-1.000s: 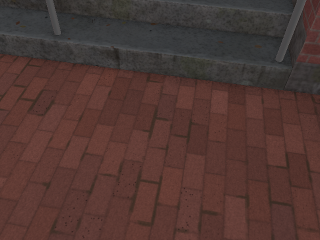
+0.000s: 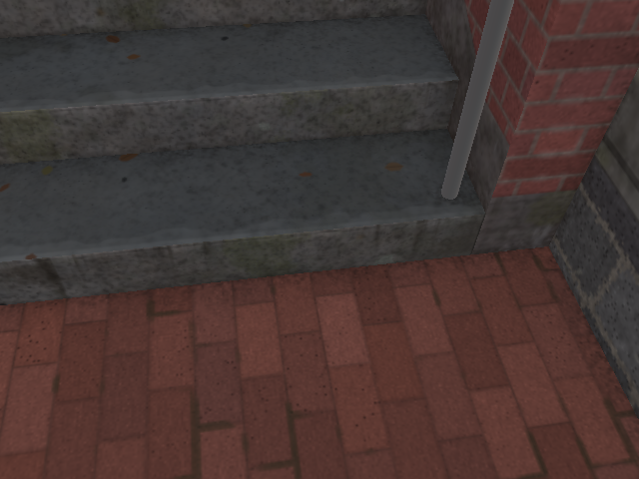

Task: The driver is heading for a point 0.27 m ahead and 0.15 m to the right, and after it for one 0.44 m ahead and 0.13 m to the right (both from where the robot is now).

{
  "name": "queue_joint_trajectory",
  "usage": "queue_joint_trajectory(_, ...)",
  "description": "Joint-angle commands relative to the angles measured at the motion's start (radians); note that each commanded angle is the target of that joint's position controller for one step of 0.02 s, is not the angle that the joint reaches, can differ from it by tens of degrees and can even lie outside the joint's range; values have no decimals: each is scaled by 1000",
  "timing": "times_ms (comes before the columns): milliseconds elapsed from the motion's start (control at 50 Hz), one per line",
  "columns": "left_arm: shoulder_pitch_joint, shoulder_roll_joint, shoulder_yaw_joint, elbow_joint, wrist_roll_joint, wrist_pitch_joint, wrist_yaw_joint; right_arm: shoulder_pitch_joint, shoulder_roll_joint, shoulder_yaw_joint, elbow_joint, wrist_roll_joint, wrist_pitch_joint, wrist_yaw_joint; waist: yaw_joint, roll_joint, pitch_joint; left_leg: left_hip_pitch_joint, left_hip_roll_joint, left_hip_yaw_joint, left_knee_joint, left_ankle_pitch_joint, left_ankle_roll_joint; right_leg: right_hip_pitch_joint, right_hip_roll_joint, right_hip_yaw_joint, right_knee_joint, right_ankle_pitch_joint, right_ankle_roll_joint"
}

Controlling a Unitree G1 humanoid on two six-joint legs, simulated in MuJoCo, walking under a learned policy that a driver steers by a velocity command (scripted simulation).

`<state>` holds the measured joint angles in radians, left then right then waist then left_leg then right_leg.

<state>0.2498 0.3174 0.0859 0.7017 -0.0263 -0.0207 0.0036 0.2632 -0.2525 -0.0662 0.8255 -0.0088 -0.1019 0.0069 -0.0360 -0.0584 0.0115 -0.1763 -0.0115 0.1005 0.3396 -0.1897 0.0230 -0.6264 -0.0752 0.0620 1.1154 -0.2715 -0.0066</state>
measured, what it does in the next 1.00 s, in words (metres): walks ahead, turning right: right foot, then left foot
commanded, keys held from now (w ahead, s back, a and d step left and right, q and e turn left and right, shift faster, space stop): w+e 0.14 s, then e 0.36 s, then no key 0.50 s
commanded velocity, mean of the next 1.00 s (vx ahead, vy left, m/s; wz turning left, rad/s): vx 0.19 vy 0.00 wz -0.42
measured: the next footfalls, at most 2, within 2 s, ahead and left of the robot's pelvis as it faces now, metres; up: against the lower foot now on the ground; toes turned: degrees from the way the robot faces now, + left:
right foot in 0.28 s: +0.29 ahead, -0.17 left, +0.00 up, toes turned -14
left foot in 0.78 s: +0.38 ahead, +0.05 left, +0.00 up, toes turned -26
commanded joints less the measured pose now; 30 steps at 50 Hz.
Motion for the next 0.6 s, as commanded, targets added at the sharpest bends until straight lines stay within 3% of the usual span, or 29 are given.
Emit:
queue_joint_trajectory(20,-15,15,1,-92,4,-2,-7,-46,-147,-35,-50,1,-17,-6,20,135,3,84,287,-165,-186,241,168,-120,-50,39,-83,109,14)
queue_joint_trajectory(140,-191,-4,-14,-154,4,-10,-45,3,-198,-45,-20,15,5,-16,-40,118,52,140,279,-3,-181,251,128,-60,-30,-51,-372,275,-12)
queue_joint_trajectory(180,-222,7,-9,-179,8,-9,-55,-1,-216,-50,-15,24,21,-19,-34,122,73,172,285,37,-124,410,107,-30,-9,-87,-440,234,-30)
queue_joint_trajectory(220,-182,40,9,-187,19,-7,-62,-9,-246,-59,-19,38,36,-27,3,158,25,206,284,68,6,707,80,75,50,-138,-472,151,-61)
queue_joint_trajectory(240,-104,68,25,-171,21,-5,-63,-18,-259,-64,-24,47,42,-31,49,170,-23,206,272,81,124,829,64,176,92,-161,-502,134,-84)
queue_joint_trajectory(260,42,113,52,-132,22,-3,-56,-33,-248,-60,-32,54,46,-34,129,143,-97,155,235,103,314,816,33,370,136,-168,-589,226,-116)
queue_joint_trajectory(280,153,185,79,-109,22,6,-32,-6,-209,-46,-44,30,40,-31,177,38,-170,-59,179,110,597,507,-29,636,65,-43,-613,494,-164)
queue_joint_trajectory(300,92,293,78,-139,36,6,-13,109,-67,-1,-88,-37,26,-15,34,-253,-264,-469,13,52,979,-495,-97,955,-225,392,-541,929,-339)
queue_joint_trajectory(320,108,257,68,-183,37,-2,-19,108,-155,-5,-78,-8,8,-4,105,-140,-503,-484,-6,-181,1101,-525,-96,975,-323,627,-657,757,-441)
queue_joint_trajectory(340,68,200,52,-181,34,-9,-24,-17,-201,-20,-105,30,9,-5,122,-45,-386,-533,33,-197,1089,-416,-85,884,-261,495,-693,684,-390)
queue_joint_trajectory(360,19,165,43,-170,15,-10,-21,-52,-186,-13,-119,26,13,-17,89,15,-257,-556,67,-179,1008,-328,-80,746,-204,390,-711,599,-335)
queue_joint_trajectory(380,-34,152,36,-175,15,-3,-16,-57,-192,-16,-107,-4,24,-33,60,55,-183,-516,93,-180,951,-283,-89,604,-164,336,-732,588,-299)
queue_joint_trajectory(400,-73,145,31,-182,24,4,-12,-36,-201,-22,-107,-11,40,-39,20,39,-157,-445,106,-188,906,-252,-91,489,-139,298,-753,599,-286)
queue_joint_trajectory(440,-105,152,31,-182,44,6,-9,2,-185,-21,-102,-12,62,-43,-14,9,-160,-355,84,-173,854,-224,-100,369,-114,262,-768,656,-285)
queue_joint_trajectory(500,-72,167,30,-164,33,1,6,-36,-156,-7,-128,-25,81,-56,-11,5,-181,-371,46,-184,777,-198,-121,355,-114,271,-760,650,-290)
queue_joint_trajectory(560,-70,156,20,-153,26,14,26,-76,-148,-2,-138,-15,98,-57,2,-22,-187,-387,41,-194,685,-118,-131,380,-94,269,-762,455,-253)
queue_joint_trajectory(600,-69,140,11,-147,31,22,33,-113,-141,1,-149,-9,103,-53,16,-49,-161,-366,40,-193,603,-85,-133,371,-74,269,-768,319,-229)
